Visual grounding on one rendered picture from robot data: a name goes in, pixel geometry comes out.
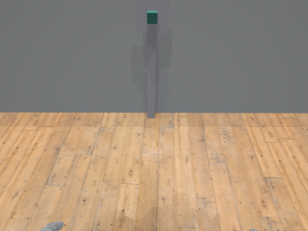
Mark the robot left hand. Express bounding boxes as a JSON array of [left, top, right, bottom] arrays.
[[39, 221, 64, 231]]

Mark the panel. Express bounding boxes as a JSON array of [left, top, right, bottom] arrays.
[[135, 0, 170, 118]]

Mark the button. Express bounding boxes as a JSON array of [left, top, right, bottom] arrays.
[[147, 11, 158, 24]]

